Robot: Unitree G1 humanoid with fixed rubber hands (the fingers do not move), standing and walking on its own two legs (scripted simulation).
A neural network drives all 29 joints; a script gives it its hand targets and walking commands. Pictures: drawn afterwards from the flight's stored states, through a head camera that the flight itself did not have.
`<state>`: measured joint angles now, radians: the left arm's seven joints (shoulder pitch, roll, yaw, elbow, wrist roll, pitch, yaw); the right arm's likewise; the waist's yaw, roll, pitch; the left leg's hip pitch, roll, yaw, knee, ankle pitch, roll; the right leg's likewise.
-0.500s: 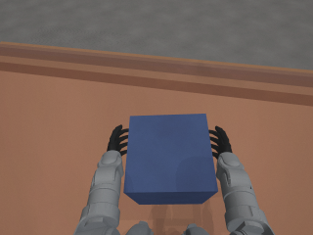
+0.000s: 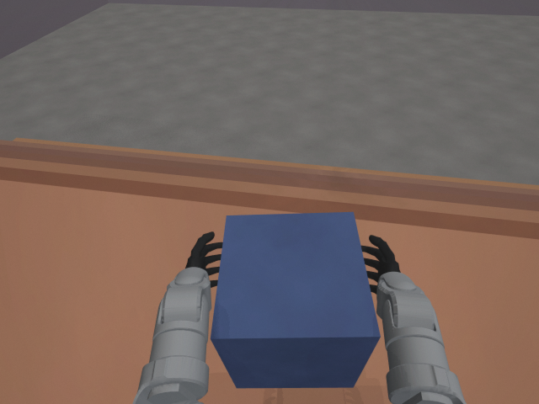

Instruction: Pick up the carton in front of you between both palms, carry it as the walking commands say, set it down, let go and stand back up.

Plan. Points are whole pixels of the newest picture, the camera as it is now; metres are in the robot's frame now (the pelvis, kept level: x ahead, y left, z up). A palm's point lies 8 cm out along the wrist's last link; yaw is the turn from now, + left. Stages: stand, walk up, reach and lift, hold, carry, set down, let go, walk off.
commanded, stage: reach and lift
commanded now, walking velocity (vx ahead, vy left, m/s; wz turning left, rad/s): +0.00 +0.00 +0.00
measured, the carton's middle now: (292, 304) +0.29 +0.00 -0.05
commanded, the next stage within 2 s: hold in 0.80 s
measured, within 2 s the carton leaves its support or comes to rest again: neither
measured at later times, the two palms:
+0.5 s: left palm (197, 268) +0.30 +0.15 +0.04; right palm (388, 272) +0.30 -0.15 +0.04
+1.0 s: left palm (194, 263) +0.30 +0.15 +0.06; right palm (393, 268) +0.29 -0.15 +0.06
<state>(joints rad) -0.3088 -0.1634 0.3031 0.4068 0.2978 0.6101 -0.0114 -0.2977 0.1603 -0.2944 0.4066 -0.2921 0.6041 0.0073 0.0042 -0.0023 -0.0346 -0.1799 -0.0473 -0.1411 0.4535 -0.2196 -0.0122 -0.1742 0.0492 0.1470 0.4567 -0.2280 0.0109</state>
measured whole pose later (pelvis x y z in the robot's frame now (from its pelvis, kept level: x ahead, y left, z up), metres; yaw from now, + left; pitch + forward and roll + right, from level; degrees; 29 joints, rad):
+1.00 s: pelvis +0.01 +0.00 +0.01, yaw +0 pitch -7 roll +0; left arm -0.26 -0.15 0.22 0.23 0.27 0.75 -0.01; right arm -0.25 0.15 -0.22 0.22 -0.26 0.75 0.00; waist 0.00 0.00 -0.01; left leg -0.04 -0.04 -0.14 0.34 -0.18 -0.01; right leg -0.03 0.04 0.14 0.34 -0.19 0.01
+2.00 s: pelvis +0.01 +0.00 +0.01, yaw +0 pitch -7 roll +0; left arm -0.28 -0.16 0.23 0.23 0.28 0.76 -0.02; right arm -0.27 0.15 -0.22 0.23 -0.28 0.76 0.01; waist 0.00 0.00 0.01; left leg -0.03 -0.03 -0.13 0.34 -0.18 -0.01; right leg -0.03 0.04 0.13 0.34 -0.19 0.01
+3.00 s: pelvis +0.37 +0.00 +0.00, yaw -2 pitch +5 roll -2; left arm 0.06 -0.13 0.04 -0.57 0.04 1.19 0.13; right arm 0.04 0.13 -0.04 -0.54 -0.02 1.19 -0.14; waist -0.05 0.02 -0.15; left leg 0.03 0.04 0.17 0.23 -0.35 0.01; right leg -0.60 -0.07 -0.17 0.63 -0.16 -0.01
